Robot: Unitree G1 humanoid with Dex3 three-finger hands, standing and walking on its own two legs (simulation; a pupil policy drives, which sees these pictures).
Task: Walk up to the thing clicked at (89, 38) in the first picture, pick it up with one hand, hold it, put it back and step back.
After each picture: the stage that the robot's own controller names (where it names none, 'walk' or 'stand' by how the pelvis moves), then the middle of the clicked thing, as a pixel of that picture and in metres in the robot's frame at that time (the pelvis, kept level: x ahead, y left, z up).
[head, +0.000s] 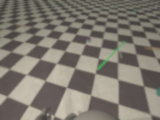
stand; (89, 39) +1.91 +0.11 -0.72
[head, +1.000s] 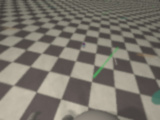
walk; (83, 45) +1.77 +0.17 -0.72
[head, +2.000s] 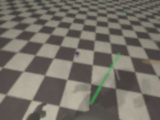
walk; (77, 54) +1.21 +0.24 -0.72
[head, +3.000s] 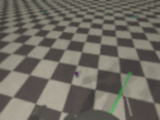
walk; (76, 74) +0.76 +0.23 -0.70
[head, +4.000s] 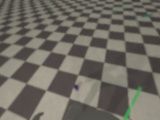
walk; (76, 87) +0.48 +0.25 -0.70
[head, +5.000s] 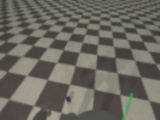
stand; (68, 99) +0.35 +0.26 -0.71
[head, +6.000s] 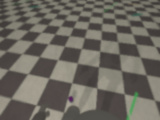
stand; (71, 99) +0.29 +0.22 -0.70
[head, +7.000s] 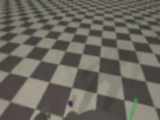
stand; (70, 104) +0.30 +0.21 -0.72
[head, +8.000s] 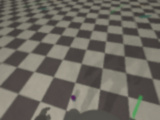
stand; (73, 98) +0.33 +0.21 -0.71
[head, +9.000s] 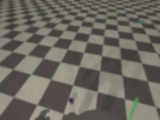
stand; (71, 101) +0.32 +0.22 -0.73
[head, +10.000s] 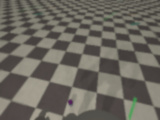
stand; (70, 102) +0.32 +0.22 -0.72
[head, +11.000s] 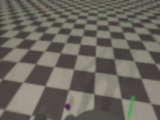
stand; (67, 107) +0.26 +0.25 -0.72
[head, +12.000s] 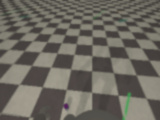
stand; (66, 106) +0.26 +0.26 -0.72
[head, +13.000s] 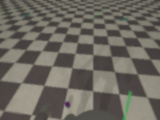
stand; (67, 105) +0.28 +0.25 -0.72
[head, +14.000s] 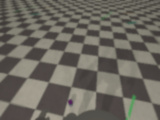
stand; (70, 102) +0.32 +0.21 -0.72
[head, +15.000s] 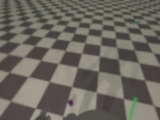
stand; (70, 103) +0.30 +0.21 -0.72
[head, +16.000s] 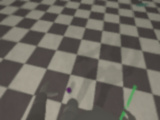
go down; (69, 90) +0.34 +0.22 -0.65
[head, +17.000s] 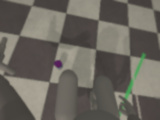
go down; (58, 64) +0.38 +0.28 -0.31
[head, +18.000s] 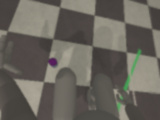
close in; (53, 63) +0.37 +0.30 -0.28
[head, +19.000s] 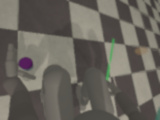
close in; (26, 64) +0.33 +0.32 -0.21
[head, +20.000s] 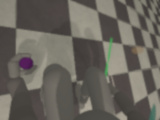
lift; (27, 64) +0.32 +0.32 -0.21
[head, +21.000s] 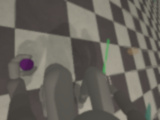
lift; (27, 65) +0.31 +0.31 -0.22
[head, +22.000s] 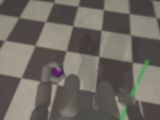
lift; (58, 73) +0.29 +0.23 -0.04
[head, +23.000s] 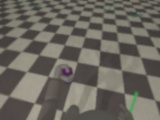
lift; (68, 75) +0.32 +0.17 +0.01
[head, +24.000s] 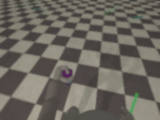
hold; (68, 76) +0.32 +0.17 +0.00
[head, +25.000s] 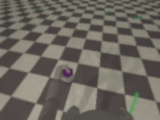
hold; (68, 76) +0.32 +0.17 +0.01
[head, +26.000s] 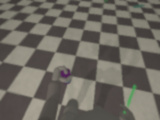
crouch; (66, 76) +0.33 +0.18 -0.05
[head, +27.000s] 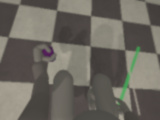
lower; (49, 54) +0.42 +0.28 -0.11
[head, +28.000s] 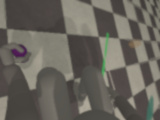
lower; (21, 54) +0.40 +0.33 -0.21
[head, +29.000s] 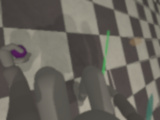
lower; (21, 54) +0.38 +0.33 -0.22
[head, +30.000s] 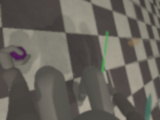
lower; (20, 56) +0.37 +0.33 -0.22
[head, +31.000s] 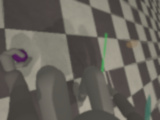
lower; (22, 58) +0.36 +0.33 -0.21
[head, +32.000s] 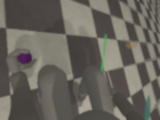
open; (25, 60) +0.36 +0.31 -0.22
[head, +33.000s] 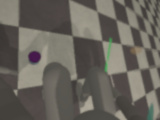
rise; (34, 58) +0.36 +0.30 -0.22
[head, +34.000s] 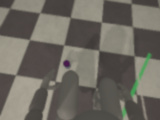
walk; (67, 64) +0.40 +0.26 -0.34
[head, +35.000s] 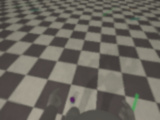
stand; (72, 100) +0.33 +0.18 -0.66
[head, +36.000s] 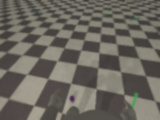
stand; (72, 99) +0.35 +0.20 -0.66
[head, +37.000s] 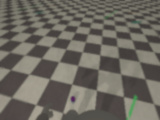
stand; (73, 99) +0.35 +0.20 -0.70
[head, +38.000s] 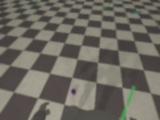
walk; (73, 92) +0.39 +0.20 -0.71
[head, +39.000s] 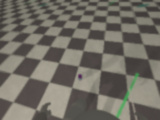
walk; (80, 77) +0.61 +0.21 -0.70
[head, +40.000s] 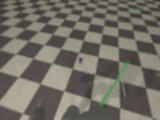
walk; (80, 60) +0.95 +0.18 -0.70
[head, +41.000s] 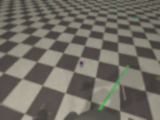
stand; (81, 64) +1.00 +0.18 -0.72
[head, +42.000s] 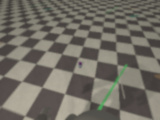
stand; (80, 64) +1.00 +0.21 -0.73
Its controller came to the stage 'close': yes
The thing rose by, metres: 0.70
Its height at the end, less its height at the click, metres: +0.00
